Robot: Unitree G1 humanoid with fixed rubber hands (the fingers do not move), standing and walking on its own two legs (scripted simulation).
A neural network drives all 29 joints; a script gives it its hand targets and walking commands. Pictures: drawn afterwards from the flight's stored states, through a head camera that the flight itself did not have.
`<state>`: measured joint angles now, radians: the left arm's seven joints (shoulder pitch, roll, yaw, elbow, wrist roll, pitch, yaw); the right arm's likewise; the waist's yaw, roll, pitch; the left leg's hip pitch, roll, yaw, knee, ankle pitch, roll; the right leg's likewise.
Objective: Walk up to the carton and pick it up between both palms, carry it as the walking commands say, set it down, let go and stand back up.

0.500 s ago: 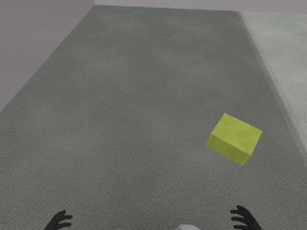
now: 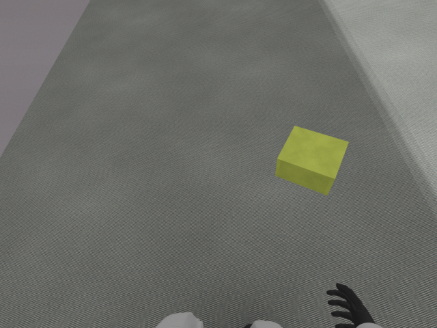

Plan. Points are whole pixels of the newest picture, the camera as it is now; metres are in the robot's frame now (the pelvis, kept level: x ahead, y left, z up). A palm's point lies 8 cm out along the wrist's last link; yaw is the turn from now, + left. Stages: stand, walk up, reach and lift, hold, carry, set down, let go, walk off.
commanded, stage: walk up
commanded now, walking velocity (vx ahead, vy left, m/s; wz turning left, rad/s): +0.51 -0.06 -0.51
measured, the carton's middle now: (310, 159) +0.93 -0.40 -0.70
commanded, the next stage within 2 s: none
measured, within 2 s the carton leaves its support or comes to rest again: neither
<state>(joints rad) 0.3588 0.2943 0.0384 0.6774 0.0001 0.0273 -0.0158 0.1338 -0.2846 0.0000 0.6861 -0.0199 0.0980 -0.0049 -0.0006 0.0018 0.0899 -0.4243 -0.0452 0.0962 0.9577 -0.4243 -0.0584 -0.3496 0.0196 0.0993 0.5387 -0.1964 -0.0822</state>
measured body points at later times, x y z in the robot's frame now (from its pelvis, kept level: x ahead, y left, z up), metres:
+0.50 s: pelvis +0.05 -0.03 -0.01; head +0.08 -0.02 +0.44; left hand +0.20 +0.21 -0.13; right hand +0.10 -0.32 -0.12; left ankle -0.02 +0.12 -0.74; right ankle +0.07 -0.22 -0.68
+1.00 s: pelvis +0.31 -0.13 -0.03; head +0.34 -0.14 +0.42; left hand +0.39 +0.13 -0.16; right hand +0.36 -0.42 -0.14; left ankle +0.40 -0.08 -0.74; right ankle +0.12 -0.22 -0.71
